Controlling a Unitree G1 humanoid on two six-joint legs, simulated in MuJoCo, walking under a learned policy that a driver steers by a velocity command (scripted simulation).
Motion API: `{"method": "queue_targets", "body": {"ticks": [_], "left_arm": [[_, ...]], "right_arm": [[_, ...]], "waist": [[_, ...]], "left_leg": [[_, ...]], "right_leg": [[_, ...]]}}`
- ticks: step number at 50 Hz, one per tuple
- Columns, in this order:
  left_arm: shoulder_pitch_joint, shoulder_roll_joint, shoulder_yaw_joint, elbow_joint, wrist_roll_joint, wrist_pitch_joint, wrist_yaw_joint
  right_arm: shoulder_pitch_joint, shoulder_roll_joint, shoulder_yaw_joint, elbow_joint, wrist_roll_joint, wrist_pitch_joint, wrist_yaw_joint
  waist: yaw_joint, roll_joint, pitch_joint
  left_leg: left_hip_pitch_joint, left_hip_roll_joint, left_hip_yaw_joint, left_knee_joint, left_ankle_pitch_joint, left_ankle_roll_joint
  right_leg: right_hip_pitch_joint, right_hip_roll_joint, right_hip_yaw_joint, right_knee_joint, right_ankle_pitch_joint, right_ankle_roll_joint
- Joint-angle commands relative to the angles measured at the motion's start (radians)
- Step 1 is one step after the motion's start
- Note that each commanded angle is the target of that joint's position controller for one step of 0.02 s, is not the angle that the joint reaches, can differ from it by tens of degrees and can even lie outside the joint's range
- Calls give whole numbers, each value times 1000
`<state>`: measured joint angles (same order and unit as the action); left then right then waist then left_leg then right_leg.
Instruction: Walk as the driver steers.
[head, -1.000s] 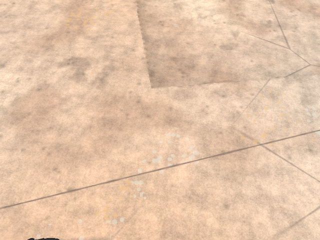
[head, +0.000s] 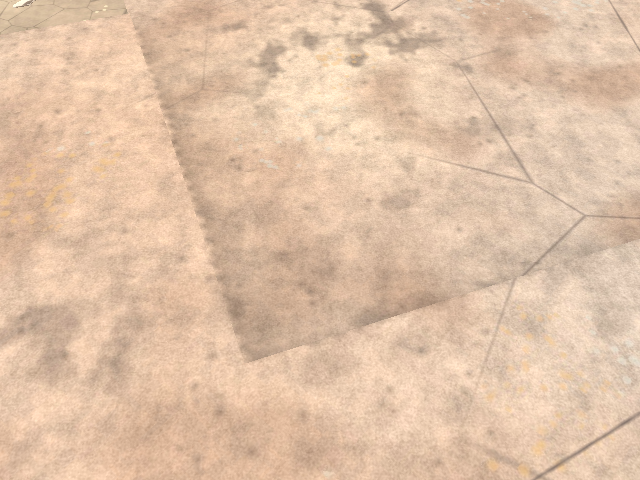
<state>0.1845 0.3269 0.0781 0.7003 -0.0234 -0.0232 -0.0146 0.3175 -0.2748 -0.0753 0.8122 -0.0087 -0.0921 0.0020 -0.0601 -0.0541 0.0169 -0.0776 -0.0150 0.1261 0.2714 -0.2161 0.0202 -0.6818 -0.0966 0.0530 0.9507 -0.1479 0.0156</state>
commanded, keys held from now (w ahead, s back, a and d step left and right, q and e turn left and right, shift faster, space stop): w+e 0.26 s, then w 0.12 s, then no key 0.62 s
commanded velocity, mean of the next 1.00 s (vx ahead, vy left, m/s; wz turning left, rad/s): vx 0.30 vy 0.00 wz -0.28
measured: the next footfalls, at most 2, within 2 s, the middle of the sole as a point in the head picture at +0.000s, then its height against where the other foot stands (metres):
right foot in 0.22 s outside the picture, level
left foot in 0.66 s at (317, 446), level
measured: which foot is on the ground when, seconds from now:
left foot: down 0.00-0.22, up 0.24-0.64, down 0.66-1.00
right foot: up 0.00-0.20, down 0.22-0.70, up 0.72-0.92, down 0.94-1.00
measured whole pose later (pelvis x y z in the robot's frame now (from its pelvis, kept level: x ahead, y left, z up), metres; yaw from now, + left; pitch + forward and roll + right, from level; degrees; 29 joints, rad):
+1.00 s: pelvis +0.41 -0.09 -0.02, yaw -16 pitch -1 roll +1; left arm 0.27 0.25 0.04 0.86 0.02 0.04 0.03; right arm 0.12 -0.21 -0.02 0.83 -0.02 0.00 0.01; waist 0.00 0.00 0.03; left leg -0.35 -0.02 0.03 0.50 -0.14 0.02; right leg -0.26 -0.04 0.05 0.58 -0.31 0.03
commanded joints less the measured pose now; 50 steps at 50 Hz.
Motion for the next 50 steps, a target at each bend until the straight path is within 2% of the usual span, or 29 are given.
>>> {"method": "queue_targets", "body": {"ticks": [1,5,7,9,10,11,12,13,14,15,16,17,21,25,29,32,33,34,35,36,37,38,40,43,46,47,48,49,50], "left_arm": [[-49,-3,-13,-80,2,-12,-21],[-160,7,-15,-133,0,-11,-40],[-172,25,-7,-154,3,-8,-47],[-80,70,19,-146,8,-1,-46],[74,114,47,-106,5,3,-38],[247,191,82,-63,0,14,-18],[207,310,93,-75,-9,7,-10],[244,233,68,-108,-3,-9,-15],[217,169,49,-86,6,-23,-19],[164,139,39,-86,5,-30,-18],[93,104,27,-94,11,-31,-15],[50,75,14,-107,26,-33,-12],[41,93,15,-77,30,-48,1],[76,95,13,-33,23,-34,23],[124,92,8,16,20,-20,28],[106,83,5,37,18,-10,28],[105,72,2,41,18,-8,28],[156,47,-6,35,37,-13,28],[286,-3,-24,60,38,-18,28],[290,20,-26,77,26,-6,25],[233,78,-10,64,11,13,26],[170,77,-5,57,4,36,33],[131,61,-2,55,16,75,46],[185,8,-13,104,27,74,52],[204,-7,-15,139,43,62,41],[175,7,-16,125,58,60,41],[143,49,-11,104,57,58,47],[113,77,-2,124,46,53,48],[86,37,-11,120,46,41,48]], "right_arm": [[-88,-156,-34,-70,6,-16,-8],[-32,-194,-45,-36,24,1,-9],[-23,-215,-51,-27,33,15,-11],[-26,-247,-60,-27,41,31,-17],[-35,-240,-55,-30,43,38,-21],[-15,-201,-37,-44,21,34,-25],[76,-55,11,-108,-21,9,-12],[-19,-133,3,-113,14,-27,2],[-100,-177,-9,-134,54,-42,10],[-108,-163,-2,-129,46,-49,6],[-107,-162,-5,-115,20,-48,-1],[-84,-167,-10,-105,12,-36,-1],[-84,-117,-1,-100,-3,5,-5],[-192,-66,22,-117,-6,-1,5],[-250,-85,17,-130,2,-8,24],[-203,-117,2,-118,-14,-11,31],[-151,-128,-4,-99,-22,-15,28],[-122,-183,-13,-102,-35,-19,21],[-83,-176,-6,-105,-45,-8,15],[-40,-91,13,-84,-21,11,16],[-60,-76,25,-79,-1,25,22],[-115,-78,26,-83,2,37,23],[-237,-87,28,-99,-11,51,20],[-286,-93,21,-92,-19,71,9],[-266,-69,28,-65,4,78,-1],[-244,-48,36,-49,2,78,0],[-231,-51,35,-43,-6,78,2],[-219,-44,32,-44,-6,79,0],[-233,-54,31,-37,-10,78,-4]], "waist": [[19,110,28],[-11,103,60],[2,115,54],[70,145,-25],[158,126,-104],[228,42,-198],[97,-234,-277],[180,-115,-410],[187,-60,-263],[147,2,-175],[105,31,-117],[68,9,-97],[37,15,-46],[81,-3,-40],[109,-21,-47],[69,-27,-58],[43,-6,-79],[63,80,-156],[82,220,-299],[43,296,-379],[36,217,-319],[45,159,-227],[79,175,-107],[102,221,-95],[113,172,-115],[102,139,-84],[72,82,-37],[33,-39,7],[42,-46,23]], "left_leg": [[-15,261,-82,-131,282,150],[71,289,-18,-104,306,122],[128,303,13,-35,473,103],[147,292,55,160,810,79],[82,260,89,360,855,50],[-154,221,92,656,597,4],[-607,18,17,1014,-340,-60],[-702,6,-213,1121,-387,-46],[-775,54,-211,1107,-289,-27],[-742,99,-200,1024,-200,-15],[-674,133,-195,942,-145,-21],[-596,157,-202,899,-108,-24],[-520,144,-165,752,-17,-73],[-424,88,-131,445,279,-74],[-391,54,-153,298,351,-43],[-334,37,-153,211,284,7],[-237,36,-143,153,418,28],[-57,140,-232,205,822,75],[206,316,-408,255,1012,229],[242,400,-546,206,907,313],[159,380,-576,147,598,293],[65,349,-552,99,341,251],[-148,287,-473,4,18,188],[-283,192,-328,-24,-40,151],[-316,161,-276,7,-199,109],[-336,139,-265,19,-280,63],[-322,99,-234,59,-307,24],[-222,47,-169,96,-207,-3],[-146,48,-166,145,-125,-9]], "right_leg": [[8,-18,-5,-148,153,-7],[23,3,-56,-276,138,-44],[56,33,-93,-310,48,-77],[223,110,-156,-324,-49,-123],[440,157,-170,-384,3,-158],[755,86,-18,-396,29,-210],[1057,-180,563,-492,-131,-395],[1098,-242,782,-635,-268,-430],[1005,-220,628,-654,-201,-376],[858,-178,500,-650,-114,-340],[718,-143,401,-654,5,-312],[619,-116,338,-675,109,-301],[462,-84,183,-724,438,-309],[437,-1,32,-686,567,-229],[531,-46,85,-631,469,-210],[593,-61,132,-510,448,-180],[583,-20,119,-432,446,-152],[509,56,90,-299,304,-104],[336,131,68,-77,-67,-35],[266,150,60,81,-536,11],[219,120,90,130,-573,22],[185,93,72,153,-529,36],[236,47,48,23,-435,47],[431,67,-15,-213,-280,41],[571,84,-53,-418,-49,4],[564,47,-7,-468,-33,-19],[488,-9,56,-527,-130,-46],[323,10,62,-553,-348,-66],[260,21,59,-591,-390,-57]]}}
